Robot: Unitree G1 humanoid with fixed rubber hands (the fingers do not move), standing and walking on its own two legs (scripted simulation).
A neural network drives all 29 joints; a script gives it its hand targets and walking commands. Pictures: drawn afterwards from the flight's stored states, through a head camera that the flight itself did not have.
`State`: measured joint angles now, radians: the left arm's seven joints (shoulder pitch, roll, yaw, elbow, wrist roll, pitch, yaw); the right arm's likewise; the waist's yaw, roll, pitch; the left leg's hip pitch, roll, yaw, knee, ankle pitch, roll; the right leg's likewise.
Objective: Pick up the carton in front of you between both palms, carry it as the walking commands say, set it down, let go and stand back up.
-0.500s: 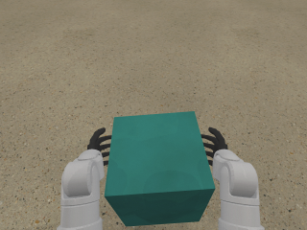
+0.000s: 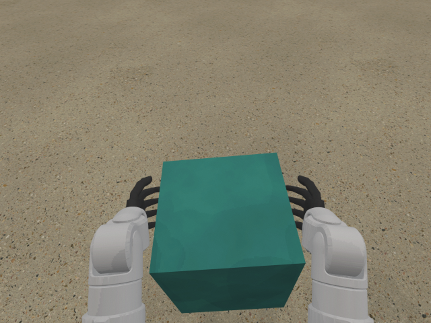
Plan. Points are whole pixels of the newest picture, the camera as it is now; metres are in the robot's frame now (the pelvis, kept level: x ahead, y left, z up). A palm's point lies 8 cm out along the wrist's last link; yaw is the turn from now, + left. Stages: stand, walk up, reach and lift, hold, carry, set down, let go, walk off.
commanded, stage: carry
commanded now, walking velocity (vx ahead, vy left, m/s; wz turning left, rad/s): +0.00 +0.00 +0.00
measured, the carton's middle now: (226, 237) +0.28 -0.01 +0.00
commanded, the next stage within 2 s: hold in 1.62 s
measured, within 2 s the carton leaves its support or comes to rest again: neither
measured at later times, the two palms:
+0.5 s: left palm (125, 243) +0.23 +0.16 +0.07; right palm (304, 239) +0.24 -0.14 +0.07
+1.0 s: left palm (125, 254) +0.23 +0.17 +0.04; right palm (296, 253) +0.23 -0.13 +0.03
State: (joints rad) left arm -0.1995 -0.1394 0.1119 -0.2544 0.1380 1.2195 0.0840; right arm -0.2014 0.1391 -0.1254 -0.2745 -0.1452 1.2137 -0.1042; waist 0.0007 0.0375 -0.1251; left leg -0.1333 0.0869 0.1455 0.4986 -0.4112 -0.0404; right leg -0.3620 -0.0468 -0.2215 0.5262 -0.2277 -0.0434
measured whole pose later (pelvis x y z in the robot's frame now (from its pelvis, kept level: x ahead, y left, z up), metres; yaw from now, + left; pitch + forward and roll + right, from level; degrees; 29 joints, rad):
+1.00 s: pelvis -0.06 +0.02 +0.00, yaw +1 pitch +1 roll +0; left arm -0.26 -0.15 0.21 0.26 0.28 0.70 0.02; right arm -0.25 0.15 -0.19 0.25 -0.28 0.70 -0.03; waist 0.00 0.01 -0.09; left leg -0.19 0.04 0.17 0.54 -0.36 0.01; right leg -0.39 -0.10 -0.19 0.50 -0.12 -0.02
